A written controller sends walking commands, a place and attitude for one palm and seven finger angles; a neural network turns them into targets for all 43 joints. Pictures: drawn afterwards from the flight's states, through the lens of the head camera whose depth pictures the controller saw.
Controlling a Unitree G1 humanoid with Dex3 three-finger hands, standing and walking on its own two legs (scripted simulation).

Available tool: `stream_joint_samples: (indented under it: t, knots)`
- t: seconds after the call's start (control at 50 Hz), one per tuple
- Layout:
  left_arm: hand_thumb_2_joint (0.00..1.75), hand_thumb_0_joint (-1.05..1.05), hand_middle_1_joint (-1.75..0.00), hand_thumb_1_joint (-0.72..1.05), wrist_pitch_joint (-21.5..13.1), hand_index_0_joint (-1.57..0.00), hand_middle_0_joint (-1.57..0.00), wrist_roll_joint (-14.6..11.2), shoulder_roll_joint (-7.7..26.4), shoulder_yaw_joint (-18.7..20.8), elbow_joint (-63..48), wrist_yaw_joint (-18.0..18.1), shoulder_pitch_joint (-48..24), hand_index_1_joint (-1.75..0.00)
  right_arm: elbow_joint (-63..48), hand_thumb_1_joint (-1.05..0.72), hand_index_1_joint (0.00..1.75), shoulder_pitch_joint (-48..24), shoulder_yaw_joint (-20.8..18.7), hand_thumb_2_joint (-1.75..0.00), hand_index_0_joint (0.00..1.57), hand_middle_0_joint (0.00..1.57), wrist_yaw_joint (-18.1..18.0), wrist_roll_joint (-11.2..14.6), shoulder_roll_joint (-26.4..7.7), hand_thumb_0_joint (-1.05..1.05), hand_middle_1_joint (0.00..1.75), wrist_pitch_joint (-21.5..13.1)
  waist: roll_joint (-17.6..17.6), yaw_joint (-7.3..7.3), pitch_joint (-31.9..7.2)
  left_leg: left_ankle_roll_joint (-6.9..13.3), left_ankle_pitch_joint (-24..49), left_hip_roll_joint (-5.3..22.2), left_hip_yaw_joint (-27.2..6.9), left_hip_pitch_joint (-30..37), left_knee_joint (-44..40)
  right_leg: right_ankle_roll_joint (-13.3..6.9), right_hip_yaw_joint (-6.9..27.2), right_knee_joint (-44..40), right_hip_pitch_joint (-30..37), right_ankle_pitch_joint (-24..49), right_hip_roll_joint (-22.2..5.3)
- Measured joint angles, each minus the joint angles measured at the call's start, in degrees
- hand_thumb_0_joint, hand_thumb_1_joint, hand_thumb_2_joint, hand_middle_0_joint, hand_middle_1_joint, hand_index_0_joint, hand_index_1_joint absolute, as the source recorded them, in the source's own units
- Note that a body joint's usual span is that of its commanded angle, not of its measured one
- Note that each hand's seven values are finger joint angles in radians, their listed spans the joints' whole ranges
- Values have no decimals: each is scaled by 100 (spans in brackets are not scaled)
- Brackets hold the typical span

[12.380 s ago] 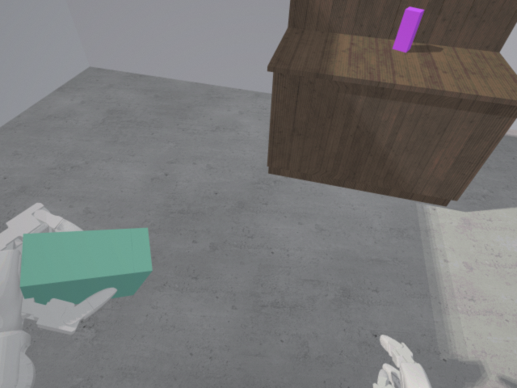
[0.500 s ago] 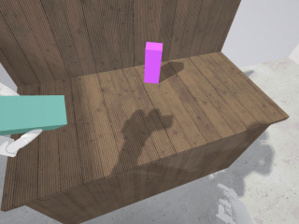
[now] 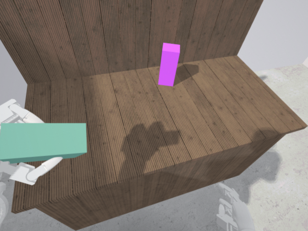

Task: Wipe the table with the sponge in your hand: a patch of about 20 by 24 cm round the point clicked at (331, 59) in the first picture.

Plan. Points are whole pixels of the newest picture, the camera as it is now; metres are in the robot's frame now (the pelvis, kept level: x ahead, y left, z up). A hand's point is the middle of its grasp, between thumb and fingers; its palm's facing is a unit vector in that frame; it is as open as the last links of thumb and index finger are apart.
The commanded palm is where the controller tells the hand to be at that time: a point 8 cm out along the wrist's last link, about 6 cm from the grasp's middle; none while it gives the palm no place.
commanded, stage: come to a stop and stand still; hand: left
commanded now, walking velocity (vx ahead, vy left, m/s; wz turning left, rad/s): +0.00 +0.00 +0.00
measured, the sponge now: (57, 143) +0.23 +0.22 +0.16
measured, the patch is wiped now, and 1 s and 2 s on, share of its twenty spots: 0.00 0.00 0.00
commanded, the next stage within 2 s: look again from close up in 0.48 s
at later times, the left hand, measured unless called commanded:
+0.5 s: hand (44, 155) +0.21 +0.23 +0.16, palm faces +0.31 -0.87 -0.38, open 9.4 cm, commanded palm +0.15 +0.27 +0.18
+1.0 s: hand (48, 152) +0.21 +0.22 +0.16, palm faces +0.31 -0.88 -0.37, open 9.4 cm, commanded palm +0.16 +0.26 +0.18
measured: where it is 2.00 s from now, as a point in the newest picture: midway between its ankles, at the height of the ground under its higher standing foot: outside the picture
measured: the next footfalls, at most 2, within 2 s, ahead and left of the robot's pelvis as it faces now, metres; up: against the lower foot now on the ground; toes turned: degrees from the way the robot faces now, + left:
none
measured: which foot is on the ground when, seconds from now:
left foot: down 0.00-1.00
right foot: down 0.00-1.00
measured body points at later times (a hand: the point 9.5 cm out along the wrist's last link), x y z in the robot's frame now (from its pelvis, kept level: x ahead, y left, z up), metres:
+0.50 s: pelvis -0.02 -0.01 +0.00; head -0.01 +0.01 +0.45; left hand +0.18 +0.27 +0.18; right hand +0.14 -0.25 -0.06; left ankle +0.04 +0.08 -0.74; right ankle +0.02 -0.13 -0.74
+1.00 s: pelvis -0.01 -0.01 +0.01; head +0.00 +0.00 +0.46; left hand +0.19 +0.27 +0.18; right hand +0.17 -0.24 -0.06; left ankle +0.04 +0.08 -0.74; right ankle +0.02 -0.13 -0.74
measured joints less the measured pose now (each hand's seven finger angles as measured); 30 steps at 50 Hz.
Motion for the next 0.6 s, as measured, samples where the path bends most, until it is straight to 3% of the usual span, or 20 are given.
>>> stream_joint_samples:
  t: [0.22, 0.6]
  knots:
    - [102, -1, -135, -43, 220, -82, -82, 41, -283, -151, 118, -83, 149, -135, -167, -90, 30, 95, 120, -89, 21, 20, -148, 10, -34, 1, 30, 77, 158, -15, -35, -36, 211, 119, -2, 58, -204, -52, -2, -397, 129, 334, 126]
    - [102, -1, -135, -43, 301, -82, -81, 162, -283, -208, 95, -54, 340, -135, -97, -90, 30, 367, 27, -89, 21, 20, -301, 20, -217, 2, 30, 146, 216, -214, -111, -96, 199, 270, 49, 87, -180, -122, 57, -543, 197, 449, 277]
